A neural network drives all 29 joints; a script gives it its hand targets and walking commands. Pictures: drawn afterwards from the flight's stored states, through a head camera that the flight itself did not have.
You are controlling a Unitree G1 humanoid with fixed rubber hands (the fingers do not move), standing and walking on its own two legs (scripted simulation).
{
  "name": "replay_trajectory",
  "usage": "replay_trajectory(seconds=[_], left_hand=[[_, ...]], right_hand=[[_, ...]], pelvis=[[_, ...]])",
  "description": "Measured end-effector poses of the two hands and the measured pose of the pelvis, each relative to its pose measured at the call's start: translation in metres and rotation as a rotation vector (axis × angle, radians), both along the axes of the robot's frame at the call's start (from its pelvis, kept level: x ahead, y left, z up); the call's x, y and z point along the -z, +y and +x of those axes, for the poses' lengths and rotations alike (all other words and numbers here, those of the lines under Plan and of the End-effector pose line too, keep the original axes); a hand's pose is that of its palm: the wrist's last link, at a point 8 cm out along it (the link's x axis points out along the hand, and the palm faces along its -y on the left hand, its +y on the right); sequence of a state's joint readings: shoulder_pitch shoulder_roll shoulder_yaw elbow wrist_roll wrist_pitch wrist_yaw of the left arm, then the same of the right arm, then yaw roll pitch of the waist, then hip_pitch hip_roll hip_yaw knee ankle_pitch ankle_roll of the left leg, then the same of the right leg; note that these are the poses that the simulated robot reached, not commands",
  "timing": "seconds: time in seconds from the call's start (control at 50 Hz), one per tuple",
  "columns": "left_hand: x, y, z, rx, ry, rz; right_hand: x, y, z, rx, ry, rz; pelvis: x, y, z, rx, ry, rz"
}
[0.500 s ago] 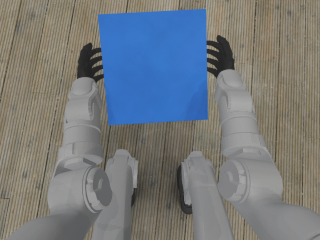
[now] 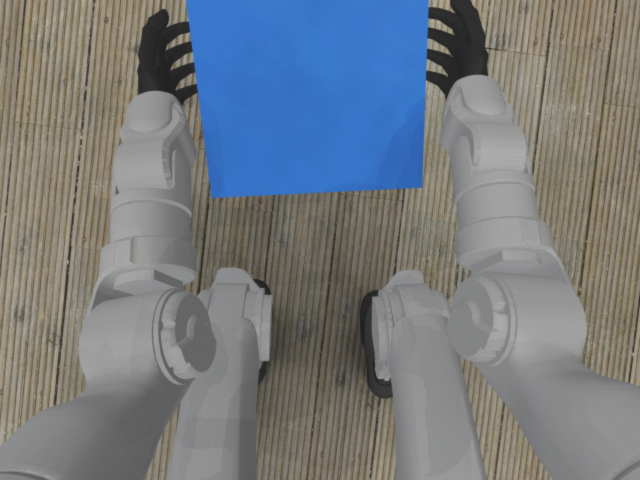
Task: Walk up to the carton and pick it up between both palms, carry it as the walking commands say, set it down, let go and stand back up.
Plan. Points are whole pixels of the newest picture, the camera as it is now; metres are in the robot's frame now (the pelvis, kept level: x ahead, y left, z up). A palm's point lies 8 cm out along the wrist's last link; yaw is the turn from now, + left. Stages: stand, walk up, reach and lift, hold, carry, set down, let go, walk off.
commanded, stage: set down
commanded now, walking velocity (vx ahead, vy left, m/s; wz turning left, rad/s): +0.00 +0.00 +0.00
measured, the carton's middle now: (311, 83) +0.55 +0.02 -0.20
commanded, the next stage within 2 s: none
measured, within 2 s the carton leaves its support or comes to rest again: neither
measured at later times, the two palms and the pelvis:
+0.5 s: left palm (188, 102) +0.52 +0.18 -0.20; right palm (437, 90) +0.54 -0.14 -0.19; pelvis +0.00 +0.00 -0.05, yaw +0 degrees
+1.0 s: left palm (186, 97) +0.54 +0.19 -0.22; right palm (425, 91) +0.55 -0.14 -0.22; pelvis +0.00 +0.00 -0.07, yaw +0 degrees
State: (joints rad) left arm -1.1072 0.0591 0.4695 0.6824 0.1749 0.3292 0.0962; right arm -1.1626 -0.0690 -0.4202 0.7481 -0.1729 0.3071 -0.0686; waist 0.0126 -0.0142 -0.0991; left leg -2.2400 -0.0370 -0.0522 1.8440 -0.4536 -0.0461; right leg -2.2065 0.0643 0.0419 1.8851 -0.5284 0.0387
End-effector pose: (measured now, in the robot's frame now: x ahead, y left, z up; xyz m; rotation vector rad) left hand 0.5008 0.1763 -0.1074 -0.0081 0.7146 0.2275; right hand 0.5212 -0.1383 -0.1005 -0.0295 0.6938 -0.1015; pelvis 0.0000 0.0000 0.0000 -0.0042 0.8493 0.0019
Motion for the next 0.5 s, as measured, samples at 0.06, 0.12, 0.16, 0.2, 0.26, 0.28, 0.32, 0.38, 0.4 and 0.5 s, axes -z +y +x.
replay_trajectory(seconds=[0.06,0.12,0.16,0.2,0.26,0.28,0.32,0.38,0.4,0.5], left_hand=[[0.011,0.0,0.003,0.002,0.0,-0.001],[0.022,0.0,0.005,0.004,0.001,-0.001],[0.029,0.0,0.007,0.006,0.001,-0.001],[0.036,0.0,0.009,0.008,0.002,-0.002],[0.047,0.0,0.012,0.012,0.003,-0.002],[0.05,0.0,0.013,0.013,0.003,-0.002],[0.057,0.0,0.015,0.016,0.004,-0.002],[0.068,-0.001,0.018,0.022,0.007,-0.003],[0.072,-0.001,0.018,0.023,0.008,-0.003],[0.09,0.0,0.022,0.034,0.015,-0.003]], right_hand=[[0.011,0.0,0.003,-0.001,0.002,0.0],[0.022,0.0,0.005,-0.003,0.003,-0.001],[0.029,-0.001,0.007,-0.004,0.004,-0.002],[0.037,-0.001,0.009,-0.006,0.006,-0.003],[0.048,-0.001,0.012,-0.008,0.008,-0.004],[0.051,-0.002,0.013,-0.009,0.009,-0.005],[0.059,-0.002,0.015,-0.011,0.011,-0.005],[0.07,-0.002,0.018,-0.013,0.015,-0.006],[0.074,-0.003,0.018,-0.014,0.016,-0.006],[0.094,-0.003,0.022,-0.018,0.026,-0.006]], pelvis=[[0.007,0.0,0.0,0.0,-0.001,0.0],[0.013,0.0,0.0,0.0,-0.004,0.0],[0.017,0.0,0.0,0.001,-0.006,0.001],[0.021,0.0,0.0,0.001,-0.008,0.001],[0.028,0.0,0.001,0.002,-0.013,0.002],[0.03,0.0,0.001,0.003,-0.015,0.002],[0.034,0.0,0.001,0.004,-0.019,0.002],[0.04,0.0,0.002,0.005,-0.027,0.002],[0.042,0.0,0.002,0.006,-0.03,0.002],[0.052,-0.001,0.003,0.008,-0.045,0.003]])
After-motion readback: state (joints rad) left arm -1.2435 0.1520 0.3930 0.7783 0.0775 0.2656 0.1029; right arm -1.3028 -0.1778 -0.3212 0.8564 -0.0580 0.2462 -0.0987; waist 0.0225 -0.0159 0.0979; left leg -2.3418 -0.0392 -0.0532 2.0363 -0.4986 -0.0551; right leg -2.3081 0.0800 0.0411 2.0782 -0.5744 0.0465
